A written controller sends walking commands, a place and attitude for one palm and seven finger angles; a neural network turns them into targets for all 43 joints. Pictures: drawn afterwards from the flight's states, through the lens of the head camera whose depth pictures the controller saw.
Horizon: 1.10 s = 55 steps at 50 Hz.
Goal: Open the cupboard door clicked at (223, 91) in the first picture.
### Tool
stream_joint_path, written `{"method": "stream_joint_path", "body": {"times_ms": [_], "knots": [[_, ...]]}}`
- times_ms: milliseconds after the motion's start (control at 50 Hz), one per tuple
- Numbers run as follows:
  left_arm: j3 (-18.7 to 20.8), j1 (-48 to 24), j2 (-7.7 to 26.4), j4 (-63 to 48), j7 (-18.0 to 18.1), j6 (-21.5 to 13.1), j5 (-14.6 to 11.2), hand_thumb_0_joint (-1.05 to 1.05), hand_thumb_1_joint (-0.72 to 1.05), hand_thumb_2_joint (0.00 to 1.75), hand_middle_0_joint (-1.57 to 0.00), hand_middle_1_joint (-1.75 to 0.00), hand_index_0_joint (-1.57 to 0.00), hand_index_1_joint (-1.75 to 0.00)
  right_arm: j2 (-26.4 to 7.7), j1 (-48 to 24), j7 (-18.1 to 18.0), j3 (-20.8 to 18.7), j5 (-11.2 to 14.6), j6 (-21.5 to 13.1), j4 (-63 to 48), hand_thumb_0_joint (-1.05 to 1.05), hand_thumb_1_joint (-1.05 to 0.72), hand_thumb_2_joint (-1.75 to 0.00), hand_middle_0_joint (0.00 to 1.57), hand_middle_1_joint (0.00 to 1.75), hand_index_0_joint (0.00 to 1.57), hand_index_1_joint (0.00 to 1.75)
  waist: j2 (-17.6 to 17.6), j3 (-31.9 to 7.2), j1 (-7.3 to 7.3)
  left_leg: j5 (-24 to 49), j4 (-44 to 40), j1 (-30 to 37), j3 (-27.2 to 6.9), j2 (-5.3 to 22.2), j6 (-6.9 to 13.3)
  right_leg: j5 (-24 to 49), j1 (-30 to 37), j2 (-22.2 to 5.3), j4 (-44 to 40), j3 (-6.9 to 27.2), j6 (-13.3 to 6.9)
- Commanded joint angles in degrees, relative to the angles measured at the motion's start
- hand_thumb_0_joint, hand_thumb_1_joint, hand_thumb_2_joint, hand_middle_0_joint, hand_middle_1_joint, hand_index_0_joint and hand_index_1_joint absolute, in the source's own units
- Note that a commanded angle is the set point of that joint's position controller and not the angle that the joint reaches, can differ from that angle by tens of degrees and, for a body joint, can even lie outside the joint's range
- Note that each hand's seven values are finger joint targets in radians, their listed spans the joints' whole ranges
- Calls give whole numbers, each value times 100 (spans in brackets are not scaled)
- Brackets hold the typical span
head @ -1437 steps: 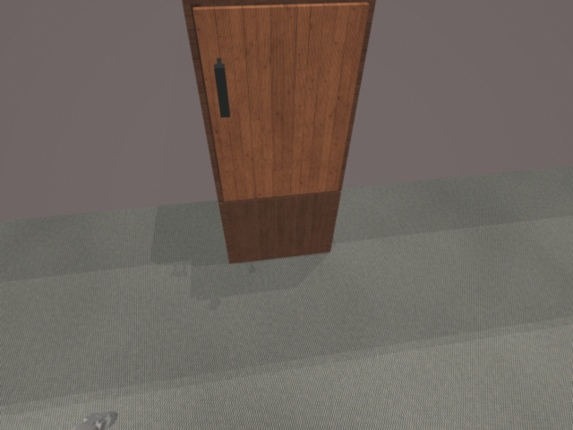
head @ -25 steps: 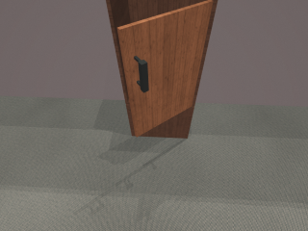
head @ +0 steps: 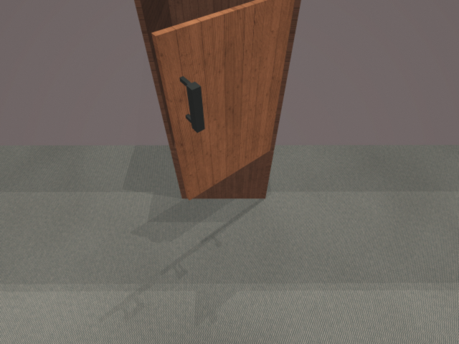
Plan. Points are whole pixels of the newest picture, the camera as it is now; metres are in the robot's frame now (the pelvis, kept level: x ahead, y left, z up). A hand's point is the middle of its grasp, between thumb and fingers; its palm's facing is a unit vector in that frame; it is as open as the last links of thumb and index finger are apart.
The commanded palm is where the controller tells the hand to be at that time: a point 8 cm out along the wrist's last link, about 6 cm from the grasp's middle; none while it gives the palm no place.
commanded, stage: walk to a spot facing it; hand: left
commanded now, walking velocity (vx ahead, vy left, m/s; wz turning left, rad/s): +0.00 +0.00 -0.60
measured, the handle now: (191, 104) +0.63 +0.14 +0.05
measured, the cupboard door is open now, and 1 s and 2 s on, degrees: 38 38 38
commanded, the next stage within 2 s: none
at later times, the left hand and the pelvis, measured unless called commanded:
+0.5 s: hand out of the picture +0.08 +0.14 -0.16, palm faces -0.20 -0.94 -0.29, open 7.4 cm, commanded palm none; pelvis -0.01 -0.05 +0.00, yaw -16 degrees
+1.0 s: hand (165, 311) +0.21 +0.16 -0.18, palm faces -0.46 -0.86 -0.23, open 7.4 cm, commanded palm none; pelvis +0.03 +0.00 +0.00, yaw -32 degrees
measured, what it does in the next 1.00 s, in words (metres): steps on the spot, turning right: left foot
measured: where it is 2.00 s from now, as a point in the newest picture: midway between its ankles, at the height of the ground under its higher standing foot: outside the picture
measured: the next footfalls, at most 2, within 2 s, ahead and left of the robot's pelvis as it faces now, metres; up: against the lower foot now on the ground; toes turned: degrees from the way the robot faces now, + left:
left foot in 0.84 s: +0.10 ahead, +0.09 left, +0.00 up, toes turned -29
right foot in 1.24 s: -0.01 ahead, -0.14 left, +0.00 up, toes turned -47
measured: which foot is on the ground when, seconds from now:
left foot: down 0.00-0.30, up 0.32-0.82, down 0.84-1.00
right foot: down 0.00-0.84, up 0.86-1.00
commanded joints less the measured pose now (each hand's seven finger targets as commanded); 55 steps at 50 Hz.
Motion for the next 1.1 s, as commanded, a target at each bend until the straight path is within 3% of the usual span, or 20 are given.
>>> {"method": "stream_joint_path", "body": {"times_ms": [0, 60, 100, 160, 200, 240, 260, 280, 300, 320, 420, 640, 720, 780, 820, 840, 860, 880, 940, 1080], "knots": [[266, 44, 846, -550, -15, 4, 51, 0, 90, 90, -20, -30, -20, -30, -700, 500, -102, -240, -9, 30, -409, 0, -90, -90, 20, 30, 20, 30, -136, -316, -106, 619, 49, -187, -252, 743, 129, 1562, -122, -782, 158, 925, -121], [295, 5, 706, -778, -70, 64, 62, 0, 90, 90, -20, -30, -20, -30, -838, 478, -129, -328, -37, 31, -593, 0, -90, -90, 20, 30, 20, 30, 393, -230, -106, 588, -219, -59, -613, 1221, 368, 991, -736, -390, 914, 634, 8], [323, -62, 545, -962, -121, 129, 75, 0, 90, 90, -20, -30, -20, -30, -945, 444, -144, -389, -70, -4, -686, 0, -90, -90, 20, 30, 20, 30, 1042, -68, -79, 1281, -632, -129, -1053, 1976, 865, -1135, -1205, -116, 2408, 200, 162], [399, -59, 459, -1121, -150, 153, 72, 0, 90, 90, -20, -30, -20, -30, -862, 311, -163, -383, -105, -61, -843, 0, -90, -90, 20, 30, 20, 30, 787, -11, 33, 2575, -337, -78, -807, 2213, 1139, -1896, -1478, -395, 3165, 279, 241], [382, 192, 325, -1115, -189, 113, 53, 0, 90, 90, -20, -30, -20, -30, -910, 119, -139, -408, -129, -53, -936, 0, -90, -90, 20, 30, 20, 30, 737, -66, 151, 2841, 108, -121, -295, 1983, 827, -1661, -938, -423, 2324, -7, 218], [443, 792, 426, -963, -202, 20, 66, 0, 90, 90, -20, -30, -20, -30, -946, 70, -109, -437, -61, -22, -971, 0, -90, -90, 20, 30, 20, 30, 158, -370, 394, 2468, 1271, -302, 187, 1525, 379, -283, 15, -274, 840, -172, 199], [543, 1197, 873, -867, -143, -52, 118, 0, 90, 90, -20, -30, -20, -30, -732, 61, -80, -449, 28, 14, -1086, 0, -90, -90, 20, 30, 20, 30, -1187, -518, 546, 837, 2594, -1114, 589, 840, 1, 1371, 677, -1011, -223, 1130, -82], [645, 1332, 1376, -881, -43, -82, 106, 0, 90, 90, -20, -30, -20, -30, -381, -86, -39, -402, 74, 30, -1338, 0, -90, -90, 20, 30, 20, 30, -2420, -423, 564, -2039, 4039, -2316, 399, -21, -243, 3215, 953, -2249, -575, 3168, -822], [620, 1323, 1326, -877, 20, -80, 36, 0, 90, 90, -20, -30, -20, -30, -508, -67, -37, -399, 64, 120, -1296, 0, -90, -90, 20, 30, 20, 30, -1869, -476, 514, -2085, 4561, -2402, -424, 156, -189, 2518, 813, -2284, -582, 3081, -1155], [584, 1007, 1154, -1010, 53, -41, 42, 0, 90, 90, -20, -30, -20, -30, -384, -247, 5, -410, 64, 123, -1305, 0, -90, -90, 20, 30, 20, 30, -1101, -92, 389, -1672, 4672, -2670, -546, 264, -173, 1563, 505, -2037, -608, 2778, -1186], [520, 621, 871, -1227, 79, -112, 58, 0, 90, 90, -20, -30, -20, -30, -270, -254, 37, -387, 34, 160, -1207, 0, -90, -90, 20, 30, 20, 30, -310, -502, 110, -668, 4380, -2405, -587, 257, -319, 1247, 292, -1410, -514, 2375, -829], [581, 1000, 919, -1227, 41, -80, 107, 0, 90, 90, -20, -30, -20, -30, -307, -794, -27, -390, 90, 58, -1566, 0, -90, -90, 20, 30, 20, 30, -880, -651, 322, -917, 2949, -2374, -650, -26, -331, 2209, 889, -1204, -252, 2879, -887], [611, 763, 1012, -1349, 50, -41, 108, 0, 90, 90, -20, -30, -20, -30, -301, -600, -50, -369, 140, 4, -1596, 0, -90, -90, 20, 30, 20, 30, -829, -729, 189, -893, 2029, -1754, -713, -136, -232, 2402, 522, -1149, -94, 3112, -866], [567, 330, 916, -1467, 38, -12, 37, 0, 90, 90, -20, -30, -20, -30, -431, 190, -96, -385, 145, -87, -1375, 0, -90, -90, 20, 30, 20, 30, -587, -976, -220, 279, 156, 22, -697, 16, -173, 1617, -464, -644, 401, 2660, -297], [458, 389, 491, -1654, -80, -18, -43, 0, 90, 90, -20, -30, -20, -30, -1321, 340, -147, -522, 3, -153, -1483, 0, -90, -90, 20, 30, 20, 30, 1808, -891, -187, 1228, -835, 969, -3008, 2446, 739, -2455, -2253, 449, 2379, 882, 379], [464, 224, 697, -1685, -99, -10, 32, 0, 90, 90, -20, -30, -20, -30, -1248, 287, -150, -474, -28, -98, -1563, 0, -90, -90, 20, 30, 20, 30, 1182, -649, -195, 1752, -641, 410, -2861, 2737, 1104, -2483, -2149, 60, 3227, 710, 479], [503, 342, 653, -1765, -152, -11, 60, 0, 90, 90, -20, -30, -20, -30, -1130, 29, -184, -426, -90, -85, -1729, 0, -90, -90, 20, 30, 20, 30, 703, -436, 4, 1865, -630, -223, -2482, 2632, 1245, -2306, -2011, -62, 3780, 491, 561], [541, 313, 642, -1543, -178, 32, 146, 0, 90, 90, -20, -30, -20, -30, -855, 48, -171, -347, -117, -141, -1636, 0, -90, -90, 20, 30, 20, 30, 903, -428, 69, 2913, -439, -59, -2019, 2025, 980, -1920, -2167, 3, 4179, 518, 590], [484, 350, 490, -1514, -265, 77, 75, 0, 90, 90, -20, -30, -20, -30, -722, 214, -168, -282, -58, -159, -1635, 0, -90, -90, 20, 30, 20, 30, 937, -559, 104, 4134, 0, 247, -674, 1499, 608, -1454, -2228, -210, 4461, 185, 621], [320, -412, 316, -1738, -348, 65, 54, 0, 90, 90, -20, -30, -20, -30, -896, 917, -93, -377, -94, -133, -1325, 0, -90, -90, 20, 30, 20, 30, 1083, -453, -253, 3844, 174, 489, -132, 1590, 627, -1314, -1665, -303, 2486, -391, 514]]}}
